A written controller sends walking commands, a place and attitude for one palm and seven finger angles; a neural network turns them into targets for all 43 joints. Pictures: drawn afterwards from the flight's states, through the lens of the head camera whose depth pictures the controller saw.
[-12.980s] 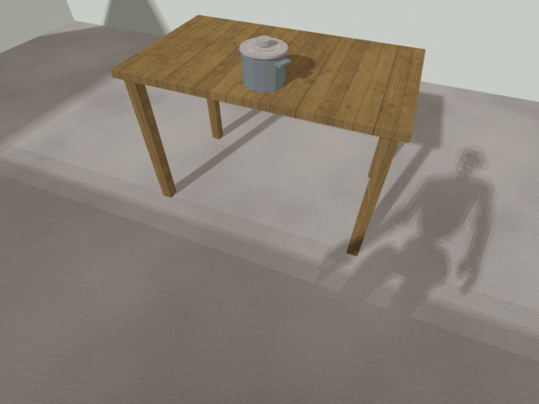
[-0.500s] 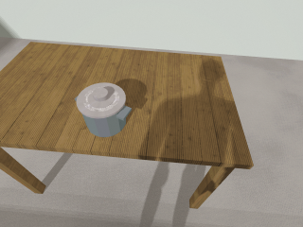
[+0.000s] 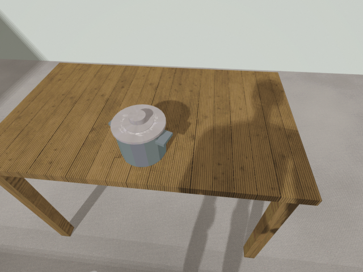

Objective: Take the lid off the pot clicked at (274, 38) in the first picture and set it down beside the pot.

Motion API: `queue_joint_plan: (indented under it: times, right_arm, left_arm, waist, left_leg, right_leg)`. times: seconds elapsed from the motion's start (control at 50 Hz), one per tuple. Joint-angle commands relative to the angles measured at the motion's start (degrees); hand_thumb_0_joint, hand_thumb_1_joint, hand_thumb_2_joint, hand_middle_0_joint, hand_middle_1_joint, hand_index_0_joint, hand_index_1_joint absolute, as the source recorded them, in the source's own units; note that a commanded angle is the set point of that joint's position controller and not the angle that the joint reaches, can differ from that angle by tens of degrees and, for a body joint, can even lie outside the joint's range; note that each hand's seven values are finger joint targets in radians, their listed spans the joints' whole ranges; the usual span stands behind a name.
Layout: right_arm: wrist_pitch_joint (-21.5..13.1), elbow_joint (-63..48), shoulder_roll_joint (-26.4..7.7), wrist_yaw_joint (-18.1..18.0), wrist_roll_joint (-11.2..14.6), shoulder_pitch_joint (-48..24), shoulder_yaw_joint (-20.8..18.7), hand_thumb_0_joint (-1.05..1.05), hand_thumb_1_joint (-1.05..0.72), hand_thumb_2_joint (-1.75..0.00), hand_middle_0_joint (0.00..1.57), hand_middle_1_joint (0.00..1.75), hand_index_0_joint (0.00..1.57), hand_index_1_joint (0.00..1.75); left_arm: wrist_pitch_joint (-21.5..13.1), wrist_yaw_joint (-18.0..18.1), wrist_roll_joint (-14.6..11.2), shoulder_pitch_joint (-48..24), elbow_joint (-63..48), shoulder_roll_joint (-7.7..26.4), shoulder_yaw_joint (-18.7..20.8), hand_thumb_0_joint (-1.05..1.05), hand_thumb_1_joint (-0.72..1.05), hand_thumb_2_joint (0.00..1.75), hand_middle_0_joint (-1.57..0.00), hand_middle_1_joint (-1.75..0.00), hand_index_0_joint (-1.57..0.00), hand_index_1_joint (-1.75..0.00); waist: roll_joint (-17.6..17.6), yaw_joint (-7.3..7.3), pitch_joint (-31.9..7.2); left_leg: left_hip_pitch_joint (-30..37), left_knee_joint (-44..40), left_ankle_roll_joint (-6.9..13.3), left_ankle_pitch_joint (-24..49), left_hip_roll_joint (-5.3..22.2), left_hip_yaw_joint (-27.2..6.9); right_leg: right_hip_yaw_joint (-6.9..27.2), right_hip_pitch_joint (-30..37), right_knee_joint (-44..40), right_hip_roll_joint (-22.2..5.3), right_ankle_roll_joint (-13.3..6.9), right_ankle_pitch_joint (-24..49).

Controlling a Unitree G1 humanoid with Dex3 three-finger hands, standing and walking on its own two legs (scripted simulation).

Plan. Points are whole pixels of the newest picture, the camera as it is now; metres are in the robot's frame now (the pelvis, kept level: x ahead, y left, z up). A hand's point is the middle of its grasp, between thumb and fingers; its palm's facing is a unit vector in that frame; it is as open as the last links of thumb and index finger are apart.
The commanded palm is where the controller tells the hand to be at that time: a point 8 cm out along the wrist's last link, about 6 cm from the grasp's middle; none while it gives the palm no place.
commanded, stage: lift the closed hand beside the body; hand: left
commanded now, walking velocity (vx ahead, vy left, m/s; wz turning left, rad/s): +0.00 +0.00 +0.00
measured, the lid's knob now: (137, 117) +0.50 +0.16 +0.06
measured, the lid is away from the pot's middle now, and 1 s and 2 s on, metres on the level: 0.00 0.00 0.00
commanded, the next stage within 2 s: raise the hand higher, near the body in 0.48 s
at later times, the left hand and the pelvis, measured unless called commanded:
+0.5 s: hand out of the picture +0.11 +0.22 -0.05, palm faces +0.24 -0.93 -0.28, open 3.1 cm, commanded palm +0.07 +0.27 -0.02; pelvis -0.01 +0.00 +0.00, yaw +1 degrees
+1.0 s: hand (64, 258) +0.14 +0.24 +0.02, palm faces +0.23 -0.90 -0.37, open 3.1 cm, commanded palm +0.10 +0.28 +0.06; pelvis +0.01 +0.01 +0.00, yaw +0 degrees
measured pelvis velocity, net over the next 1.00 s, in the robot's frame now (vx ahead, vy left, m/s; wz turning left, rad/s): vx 0.01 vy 0.01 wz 0.00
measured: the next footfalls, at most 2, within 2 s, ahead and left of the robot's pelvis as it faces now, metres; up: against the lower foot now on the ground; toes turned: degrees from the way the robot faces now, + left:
none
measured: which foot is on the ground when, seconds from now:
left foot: down 0.00-1.00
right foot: down 0.00-1.00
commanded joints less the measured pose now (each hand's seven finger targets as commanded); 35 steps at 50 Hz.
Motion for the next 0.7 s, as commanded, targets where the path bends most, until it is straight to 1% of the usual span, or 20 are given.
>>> queue_joint_plan:
  times: [0.0,0.02,0.06,0.08,0.1,0.14,0.16,0.2,0.22,0.24,0.28,0.32,0.36,0.4,0.44,0.5,0.52,0.56,0.62,0.68]
  right_arm:
    - [-5.1,-14.3,-8.5,1.4,-1.8,-11.2,-2.5,0.00,-0.90,-0.90,0.20,0.30,0.20,0.30]
    - [-3.6,-15.2,-8.9,2.1,-2.0,-10.3,-3.7,0.00,-0.90,-0.90,0.20,0.30,0.20,0.30]
    - [-1.9,-19.5,-8.4,2.8,-2.7,-13.9,-4.9,0.00,-0.90,-0.90,0.20,0.30,0.20,0.30]
    - [-1.6,-22.0,-7.8,2.9,-2.7,-15.9,-5.0,0.00,-0.90,-0.90,0.20,0.30,0.20,0.30]
    - [-1.0,-23.4,-7.9,2.8,-2.5,-16.7,-5.0,0.00,-0.90,-0.90,0.20,0.30,0.20,0.30]
    - [-0.6,-27.7,-7.0,2.2,-2.3,-17.7,-4.2,0.00,-0.90,-0.90,0.20,0.30,0.20,0.30]
    - [-0.2,-28.3,-6.5,1.9,-2.4,-17.4,-3.9,0.00,-0.90,-0.90,0.20,0.30,0.20,0.30]
    - [1.1,-29.1,-6.5,1.6,-2.3,-16.3,-3.7,0.00,-0.90,-0.90,0.20,0.30,0.20,0.30]
    - [1.5,-29.9,-6.3,1.3,-2.3,-16.2,-3.4,0.00,-0.90,-0.90,0.20,0.30,0.20,0.30]
    - [1.5,-30.6,-6.1,1.1,-2.3,-15.3,-3.3,0.00,-0.90,-0.90,0.20,0.30,0.20,0.30]
    - [1.7,-32.0,-6.0,0.6,-2.5,-14.4,-3.2,0.00,-0.90,-0.90,0.20,0.30,0.20,0.30]
    - [1.7,-32.8,-5.9,0.1,-2.8,-14.4,-2.9,0.00,-0.90,-0.90,0.20,0.30,0.20,0.30]
    - [2.3,-32.7,-5.9,-0.3,-2.9,-14.5,-2.7,0.00,-0.90,-0.90,0.20,0.30,0.20,0.30]
    - [3.2,-32.0,-6.4,-0.5,-2.7,-14.7,-2.7,0.00,-0.90,-0.90,0.20,0.30,0.20,0.30]
    - [3.4,-32.2,-6.6,-0.7,-2.6,-15.1,-2.7,0.00,-0.90,-0.90,0.20,0.30,0.20,0.30]
    - [2.9,-32.1,-6.3,-1.0,-2.9,-15.8,-2.6,0.00,-0.90,-0.90,0.20,0.30,0.20,0.30]
    - [2.6,-32.2,-5.7,-1.0,-3.0,-16.0,-2.3,0.00,-0.90,-0.90,0.20,0.30,0.20,0.30]
    - [2.5,-31.3,-5.3,-1.1,-3.0,-16.1,-2.4,0.00,-0.90,-0.90,0.20,0.30,0.20,0.30]
    - [2.7,-30.6,-5.7,-0.7,-2.8,-16.6,-2.5,0.00,-0.90,-0.90,0.20,0.30,0.20,0.30]
    - [1.9,-30.7,-6.2,-0.6,-2.7,-16.7,-2.9,0.00,-0.90,-0.90,0.20,0.30,0.20,0.30]
  left_arm:
    - [-2.9,-2.5,2.8,1.9,0.9,-11.6,-9.2,0.00,0.90,0.90,-0.55,-0.68,-0.55,-0.68]
    - [-3.0,-3.1,3.3,4.9,2.8,-8.6,-5.3,0.00,0.90,0.90,-0.60,-0.73,-0.60,-0.73]
    - [-4.9,-4.4,2.9,13.0,-5.8,0.0,4.5,0.00,0.90,0.90,-0.68,-0.83,-0.68,-0.83]
    - [-6.2,-4.9,2.3,16.0,-12.6,3.5,8.3,0.00,0.90,0.90,-0.73,-0.88,-0.73,-0.88]
    - [-7.1,-4.6,2.0,15.9,-16.4,9.1,14.0,0.00,0.90,0.90,-0.77,-0.92,-0.77,-0.92]
    - [-8.9,-4.8,1.6,8.1,-26.8,9.1,13.4,0.00,0.90,0.90,-0.86,-1.02,-0.86,-1.02]
    - [-9.0,-4.9,1.5,6.2,-27.0,6.1,11.0,0.00,0.90,0.90,-0.90,-1.07,-0.90,-1.07]
    - [-8.8,-4.9,1.9,1.3,-26.4,4.7,9.4,0.00,0.90,0.90,-0.99,-1.16,-0.99,-1.16]
    - [-9.0,-5.1,1.7,-0.8,-27.6,3.4,7.9,0.00,0.90,0.90,-1.04,-1.21,-1.04,-1.21]
    - [-9.2,-5.1,1.6,-1.2,-29.2,3.6,7.8,0.00,0.90,0.90,-1.08,-1.26,-1.08,-1.26]
    - [-9.4,-4.8,1.3,0.2,-33.8,4.9,8.9,0.00,0.90,0.90,-1.17,-1.36,-1.17,-1.36]
    - [-9.2,-4.4,1.0,1.4,-37.4,5.5,9.6,0.00,0.90,0.90,-1.26,-1.45,-1.26,-1.45]
    - [-8.1,-4.3,1.1,2.9,-34.2,4.7,9.2,0.00,0.90,0.90,-1.30,-1.50,-1.30,-1.50]
    - [-7.2,-4.3,1.5,2.9,-29.3,4.3,9.4,0.00,0.90,0.90,-1.30,-1.50,-1.30,-1.50]
    - [-7.3,-4.5,1.5,2.5,-30.6,5.7,10.5,0.00,0.90,0.90,-1.30,-1.50,-1.30,-1.50]
    - [-7.5,-3.6,1.6,4.6,-37.4,11.3,16.4,0.00,0.90,0.90,-1.30,-1.50,-1.30,-1.50]
    - [-7.2,-3.5,1.5,5.5,-38.9,10.5,16.1,0.00,0.90,0.90,-1.30,-1.50,-1.30,-1.50]
    - [-6.5,-3.2,1.5,7.8,-37.7,10.0,16.6,0.00,0.90,0.90,-1.30,-1.50,-1.30,-1.50]
    - [-5.6,-4.0,1.9,9.3,-34.3,5.5,12.0,0.00,0.90,0.90,-1.30,-1.50,-1.30,-1.50]
    - [-6.7,-4.1,2.0,8.7,-40.2,7.9,13.2,0.00,0.90,0.90,-1.30,-1.50,-1.30,-1.50]
  waist:
    - [-13.9,-1.42,5.7]
    - [-16.8,-0.02,5.7]
    - [-17.6,3.70,1.6]
    - [-16.6,4.85,0.3]
    - [-11.4,5.38,-1.5]
    - [-5.1,3.60,-1.4]
    - [-2.1,2.51,0.1]
    - [2.7,0.46,3.3]
    - [4.6,-0.04,4.0]
    - [5.4,0.06,1.9]
    - [6.0,0.62,-3.3]
    - [3.9,0.76,-6.5]
    - [-2.2,0.40,-4.4]
    - [-5.1,-0.32,-0.8]
    - [-5.1,0.26,-1.3]
    - [1.9,2.43,-6.7]
    - [3.3,2.65,-7.4]
    - [1.5,2.68,-7.3]
    - [-3.7,1.66,-2.7]
    - [-1.7,2.24,-3.6]
  left_leg:
    - [-3.5,-3.7,-0.1,7.7,4.2,-5.2]
    - [-5.1,-3.2,-0.4,7.8,4.3,-4.3]
    - [-6.4,-3.3,-1.2,8.2,3.7,-2.5]
    - [-6.8,-3.4,-1.4,8.3,3.4,-1.6]
    - [-6.1,-3.5,-1.8,8.5,3.3,-1.0]
    - [-4.5,-3.2,-1.8,8.5,2.7,-0.1]
    - [-3.9,-2.8,-1.8,8.0,2.6,0.3]
    - [-4.1,-1.9,-1.7,5.4,2.3,0.4]
    - [-4.1,-2.0,-1.9,3.6,2.2,0.1]
    - [-3.0,-1.9,-1.7,3.2,2.0,0.0]
    - [0.1,-1.6,-1.5,5.2,2.1,-0.3]
    - [1.3,-1.3,-1.3,7.2,2.2,-0.7]
    - [-0.1,-1.1,-1.0,7.8,2.4,-1.1]
    - [-2.2,-0.7,-0.8,6.8,2.3,-1.4]
    - [-2.5,-0.8,-0.7,6.6,2.2,-1.5]
    - [0.7,-1.0,-1.1,11.5,2.4,-1.5]
    - [1.0,-1.3,-1.3,13.3,2.5,-1.7]
    - [1.6,-1.2,-1.6,16.6,3.0,-2.0]
    - [-0.1,-1.3,-1.2,16.5,3.3,-2.2]
    - [1.1,-1.9,-1.0,15.7,3.5,-2.5]
  right_leg:
    - [-2.2,-9.1,-2.9,-2.7,0.9,4.9]
    - [-2.2,-9.3,-2.2,-2.3,0.9,4.0]
    - [-1.2,-4.8,-2.1,-3.1,1.0,3.4]
    - [-0.2,-2.8,-2.5,-3.7,1.1,3.1]
    - [0.3,-0.9,-2.3,-4.2,0.8,3.6]
    - [1.5,-1.1,-2.1,-4.1,0.6,5.9]
    - [1.6,-2.7,-2.0,-4.1,0.6,6.3]
    - [1.6,-7.0,-3.2,-3.7,0.6,5.0]
    - [1.3,-7.9,-3.3,-3.5,0.4,3.5]
    - [1.2,-7.2,-3.1,-3.3,0.4,3.3]
    - [1.1,-4.8,-2.6,-3.1,0.2,5.0]
    - [0.8,-3.1,-2.5,-2.9,0.4,7.2]
    - [0.4,-3.7,-2.3,-2.6,0.7,8.1]
    - [-0.1,-6.0,-2.6,-2.3,1.0,7.3]
    - [0.1,-5.4,-2.3,-2.5,1.0,6.9]
    - [0.4,-1.2,-1.8,-3.1,0.5,10.4]
    - [0.2,-0.1,-1.6,-3.3,0.4,11.5]
    - [0.0,0.2,-1.3,-3.3,0.4,13.2]
    - [-0.8,-2.3,-1.7,-3.0,1.0,13.1]
    - [-0.5,-1.9,-2.0,-3.3,1.0,11.3]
